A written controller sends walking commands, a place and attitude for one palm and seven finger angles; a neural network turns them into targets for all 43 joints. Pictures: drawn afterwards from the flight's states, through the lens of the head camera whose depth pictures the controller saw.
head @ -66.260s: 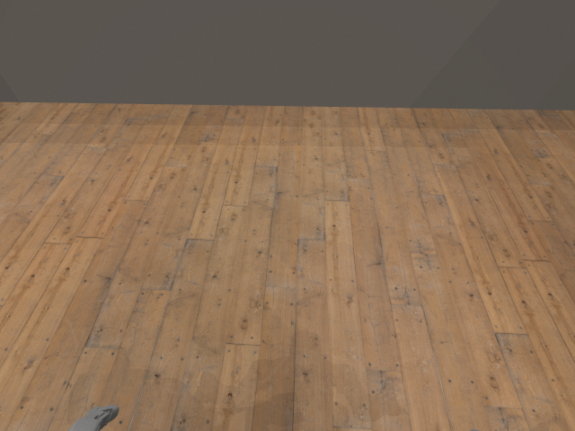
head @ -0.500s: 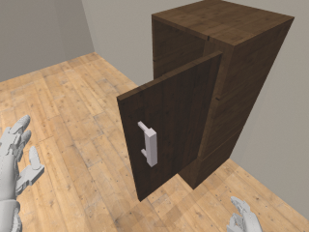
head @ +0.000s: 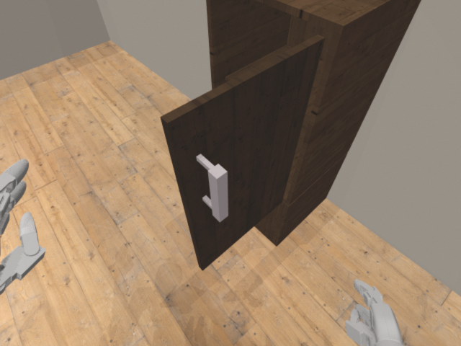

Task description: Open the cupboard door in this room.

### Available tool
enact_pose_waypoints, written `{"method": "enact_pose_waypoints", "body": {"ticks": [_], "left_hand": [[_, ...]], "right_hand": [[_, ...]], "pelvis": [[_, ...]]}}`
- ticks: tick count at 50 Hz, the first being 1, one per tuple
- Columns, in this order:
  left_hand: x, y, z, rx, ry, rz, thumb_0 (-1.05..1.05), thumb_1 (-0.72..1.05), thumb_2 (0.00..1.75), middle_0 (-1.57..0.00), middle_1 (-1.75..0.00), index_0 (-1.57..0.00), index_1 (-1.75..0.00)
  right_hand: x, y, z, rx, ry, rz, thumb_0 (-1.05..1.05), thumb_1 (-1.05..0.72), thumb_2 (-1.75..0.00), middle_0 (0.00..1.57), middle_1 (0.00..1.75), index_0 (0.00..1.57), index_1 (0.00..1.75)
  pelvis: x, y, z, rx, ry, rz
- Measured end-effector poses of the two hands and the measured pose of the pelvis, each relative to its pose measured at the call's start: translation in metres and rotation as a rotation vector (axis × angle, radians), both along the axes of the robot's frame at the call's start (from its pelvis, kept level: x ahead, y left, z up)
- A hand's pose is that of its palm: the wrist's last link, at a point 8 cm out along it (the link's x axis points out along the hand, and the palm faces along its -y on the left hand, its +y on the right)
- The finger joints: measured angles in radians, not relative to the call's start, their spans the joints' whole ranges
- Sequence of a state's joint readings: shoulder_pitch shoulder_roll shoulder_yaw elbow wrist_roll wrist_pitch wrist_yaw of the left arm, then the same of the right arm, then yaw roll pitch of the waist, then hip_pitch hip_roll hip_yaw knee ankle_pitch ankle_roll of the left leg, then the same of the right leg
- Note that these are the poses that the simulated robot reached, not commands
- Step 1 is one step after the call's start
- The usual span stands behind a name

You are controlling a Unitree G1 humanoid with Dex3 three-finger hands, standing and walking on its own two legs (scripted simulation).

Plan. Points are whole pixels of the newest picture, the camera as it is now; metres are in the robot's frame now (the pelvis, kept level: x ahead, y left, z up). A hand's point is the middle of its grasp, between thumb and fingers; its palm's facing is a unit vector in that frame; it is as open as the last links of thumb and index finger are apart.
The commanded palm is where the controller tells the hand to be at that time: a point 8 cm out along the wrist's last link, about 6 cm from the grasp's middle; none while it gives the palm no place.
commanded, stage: step back with the hand held close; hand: left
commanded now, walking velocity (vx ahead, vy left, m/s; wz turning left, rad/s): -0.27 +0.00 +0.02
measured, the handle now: (211, 188) +0.38 +0.07 +0.04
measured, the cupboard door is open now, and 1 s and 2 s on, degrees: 89 89 89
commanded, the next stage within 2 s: stop stepping back and stand still in 0.80 s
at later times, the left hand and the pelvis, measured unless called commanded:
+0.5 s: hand out of the picture +0.12 +0.28 +0.15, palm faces +0.44 -0.78 -0.44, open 7.4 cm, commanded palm +0.05 +0.33 +0.17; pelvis -0.08 +0.02 -0.02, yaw +2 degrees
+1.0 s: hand out of the picture +0.05 +0.24 +0.17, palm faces +0.31 -0.81 -0.50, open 7.4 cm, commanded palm -0.01 +0.29 +0.17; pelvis -0.16 +0.00 -0.02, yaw -3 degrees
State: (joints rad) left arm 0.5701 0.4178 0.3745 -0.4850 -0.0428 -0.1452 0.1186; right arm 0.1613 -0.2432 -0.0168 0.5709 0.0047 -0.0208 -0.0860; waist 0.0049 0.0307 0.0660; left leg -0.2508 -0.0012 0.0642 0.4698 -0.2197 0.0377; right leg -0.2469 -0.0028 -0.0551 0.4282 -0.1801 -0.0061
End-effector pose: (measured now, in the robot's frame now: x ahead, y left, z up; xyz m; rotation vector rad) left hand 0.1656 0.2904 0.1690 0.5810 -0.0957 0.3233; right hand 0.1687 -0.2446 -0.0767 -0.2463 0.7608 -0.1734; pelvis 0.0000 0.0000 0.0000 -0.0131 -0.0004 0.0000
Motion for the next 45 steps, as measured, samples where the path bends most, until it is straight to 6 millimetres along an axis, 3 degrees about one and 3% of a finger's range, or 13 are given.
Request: {"method": "enact_pose_waypoints", "body": {"ticks": [7, 16, 25, 33, 39, 42, 45], "left_hand": [[-0.027, 0.013, 0.008, 0.032, -0.082, 0.000, 0.01, 0.89, 0.90, -0.21, -0.30, -0.21, -0.30], [-0.066, 0.022, -0.001, 0.033, -0.145, 0.059, 0.01, 0.89, 0.90, -0.21, -0.30, -0.21, -0.30], [-0.086, 0.027, 0.000, 0.013, -0.243, -0.003, 0.01, 0.89, 0.90, -0.21, -0.30, -0.21, -0.30], [-0.107, 0.046, 0.022, 0.054, -0.244, 0.047, 0.01, 0.89, 0.90, -0.21, -0.30, -0.21, -0.30], [-0.119, 0.023, 0.007, -0.043, -0.178, 0.010, 0.01, 0.89, 0.90, -0.21, -0.30, -0.21, -0.30], [-0.128, 0.002, 0.003, -0.009, -0.178, -0.074, 0.01, 0.89, 0.90, -0.21, -0.30, -0.21, -0.30], [-0.136, -0.011, 0.008, 0.012, -0.182, -0.145, 0.01, 0.89, 0.90, -0.21, -0.30, -0.21, -0.30]], "right_hand": [[-0.019, 0.013, 0.006, -0.011, -0.035, 0.013, 0.02, -0.90, -0.89, 0.20, 0.30, 0.20, 0.30], [-0.049, 0.028, -0.002, -0.005, -0.057, 0.068, 0.02, -0.90, -0.89, 0.21, 0.30, 0.20, 0.30], [-0.092, 0.030, -0.012, -0.063, 0.009, 0.056, 0.02, -0.90, -0.89, 0.21, 0.30, 0.20, 0.30], [-0.119, 0.049, -0.001, -0.004, 0.030, 0.051, 0.02, -0.90, -0.89, 0.21, 0.30, 0.20, 0.30], [-0.120, 0.049, 0.004, 0.019, -0.019, 0.105, 0.02, -0.90, -0.89, 0.21, 0.30, 0.20, 0.30], [-0.123, 0.040, -0.004, 0.023, -0.056, 0.121, 0.02, -0.90, -0.89, 0.21, 0.30, 0.20, 0.30], [-0.138, 0.029, -0.008, 0.011, -0.043, 0.093, 0.01, -0.90, -0.89, 0.21, 0.30, 0.20, 0.30]], "pelvis": [[-0.023, 0.008, -0.005, 0.002, -0.008, -0.001], [-0.055, 0.011, -0.015, -0.007, -0.024, 0.018], [-0.081, 0.023, -0.024, -0.034, -0.029, 0.031], [-0.097, 0.021, -0.005, -0.065, 0.032, 0.026], [-0.122, 0.011, -0.003, -0.044, 0.096, -0.003], [-0.146, 0.002, -0.016, 0.004, 0.102, -0.041], [-0.159, 0.000, -0.016, -0.020, 0.066, -0.048]]}}
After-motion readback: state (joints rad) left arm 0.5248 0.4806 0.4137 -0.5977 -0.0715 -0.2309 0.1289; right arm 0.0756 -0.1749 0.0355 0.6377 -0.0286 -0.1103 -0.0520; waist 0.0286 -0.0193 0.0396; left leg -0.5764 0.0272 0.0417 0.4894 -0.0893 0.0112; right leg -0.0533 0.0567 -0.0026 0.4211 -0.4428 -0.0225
